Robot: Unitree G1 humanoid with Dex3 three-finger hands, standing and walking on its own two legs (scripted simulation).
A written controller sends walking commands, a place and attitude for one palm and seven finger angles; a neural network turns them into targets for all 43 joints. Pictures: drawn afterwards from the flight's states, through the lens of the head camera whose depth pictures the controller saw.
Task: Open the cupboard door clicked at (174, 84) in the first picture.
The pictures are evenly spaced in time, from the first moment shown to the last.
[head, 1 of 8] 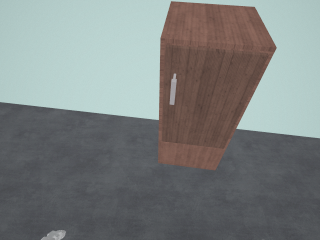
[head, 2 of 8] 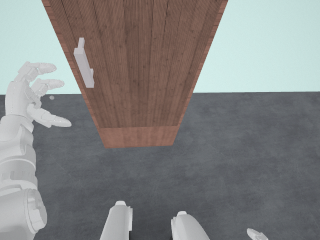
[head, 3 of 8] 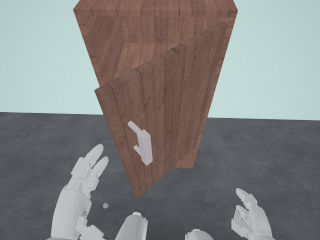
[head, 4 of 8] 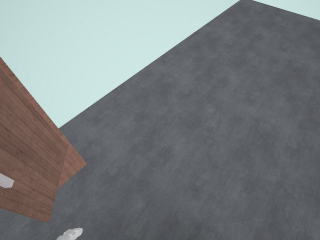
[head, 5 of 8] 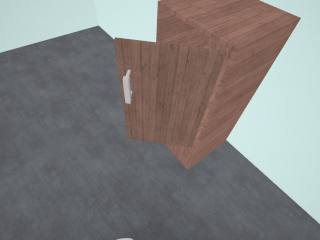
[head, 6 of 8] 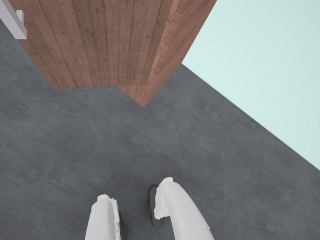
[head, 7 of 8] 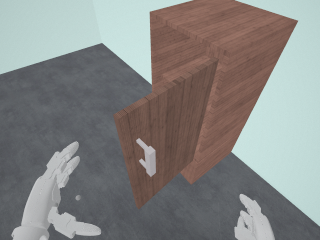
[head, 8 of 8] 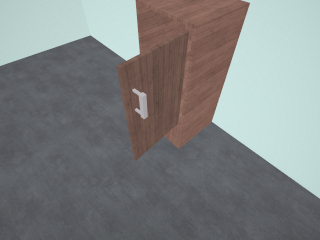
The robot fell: no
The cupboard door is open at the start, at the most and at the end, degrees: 0 95 95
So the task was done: yes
